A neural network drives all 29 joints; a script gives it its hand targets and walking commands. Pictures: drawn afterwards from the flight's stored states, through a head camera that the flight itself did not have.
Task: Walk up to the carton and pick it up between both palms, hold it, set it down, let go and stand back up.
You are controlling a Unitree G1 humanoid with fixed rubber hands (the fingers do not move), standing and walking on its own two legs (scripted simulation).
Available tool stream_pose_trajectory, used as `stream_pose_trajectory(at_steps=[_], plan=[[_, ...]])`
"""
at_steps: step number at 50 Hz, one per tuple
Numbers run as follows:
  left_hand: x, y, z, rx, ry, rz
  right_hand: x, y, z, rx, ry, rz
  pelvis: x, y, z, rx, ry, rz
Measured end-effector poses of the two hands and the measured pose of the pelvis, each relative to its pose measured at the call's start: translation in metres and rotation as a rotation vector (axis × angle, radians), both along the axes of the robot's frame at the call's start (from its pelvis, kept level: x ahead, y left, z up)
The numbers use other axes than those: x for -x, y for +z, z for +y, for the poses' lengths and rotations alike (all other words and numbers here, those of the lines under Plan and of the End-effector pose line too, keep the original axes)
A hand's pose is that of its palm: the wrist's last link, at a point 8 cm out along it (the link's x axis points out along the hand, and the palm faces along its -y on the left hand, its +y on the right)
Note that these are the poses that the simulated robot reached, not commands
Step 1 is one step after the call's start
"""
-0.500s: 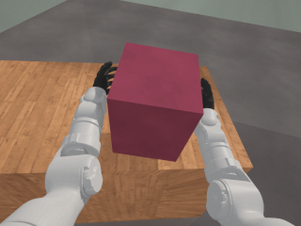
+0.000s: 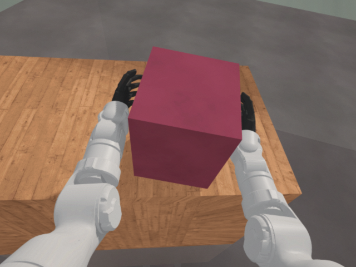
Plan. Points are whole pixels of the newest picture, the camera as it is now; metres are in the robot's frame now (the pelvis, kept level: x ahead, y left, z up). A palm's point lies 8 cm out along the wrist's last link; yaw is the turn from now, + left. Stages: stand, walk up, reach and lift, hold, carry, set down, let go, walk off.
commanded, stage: set down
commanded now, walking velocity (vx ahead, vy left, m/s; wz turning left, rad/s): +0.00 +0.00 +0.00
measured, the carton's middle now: (182, 124) +0.42 -0.04 +0.07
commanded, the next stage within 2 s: none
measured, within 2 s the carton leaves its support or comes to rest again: rests again in 0.58 s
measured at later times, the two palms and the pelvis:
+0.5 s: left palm (122, 113) +0.44 +0.10 +0.10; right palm (245, 134) +0.37 -0.18 +0.09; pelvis -0.01 +0.00 +0.00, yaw +0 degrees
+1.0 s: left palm (124, 115) +0.44 +0.10 +0.08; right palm (244, 135) +0.37 -0.18 +0.08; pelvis -0.01 +0.00 +0.00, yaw +0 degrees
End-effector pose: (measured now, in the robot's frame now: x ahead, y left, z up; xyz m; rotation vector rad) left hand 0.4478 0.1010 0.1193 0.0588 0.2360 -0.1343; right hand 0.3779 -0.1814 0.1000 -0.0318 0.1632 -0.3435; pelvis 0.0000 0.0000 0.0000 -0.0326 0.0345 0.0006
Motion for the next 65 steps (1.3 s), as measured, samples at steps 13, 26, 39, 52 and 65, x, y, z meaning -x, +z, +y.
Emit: stream_pose_trajectory(at_steps=[13, 26, 39, 52, 65], plan=[[0.008, -0.008, 0.000, 0.014, 0.003, 0.013, 0.009, -0.003, 0.000, 0.002, -0.011, 0.006, 0.005, 0.000, 0.000, 0.000, 0.000, -0.005], [0.011, -0.024, 0.001, 0.036, 0.007, 0.026, 0.011, -0.010, 0.000, 0.015, -0.011, 0.017, 0.010, 0.000, 0.000, 0.000, -0.001, 0.018], [0.008, -0.032, -0.001, 0.049, 0.002, 0.013, 0.008, -0.017, -0.002, 0.022, -0.010, 0.012, 0.008, 0.000, 0.000, 0.000, -0.003, 0.059], [0.007, -0.036, -0.002, 0.073, 0.013, 0.006, 0.007, -0.019, -0.002, 0.026, -0.011, 0.003, 0.008, 0.000, 0.000, 0.000, -0.003, 0.065], [0.005, -0.040, -0.002, 0.071, 0.018, 0.008, 0.003, -0.022, -0.003, 0.038, -0.009, 0.010, 0.005, 0.000, 0.000, 0.000, -0.003, 0.072]])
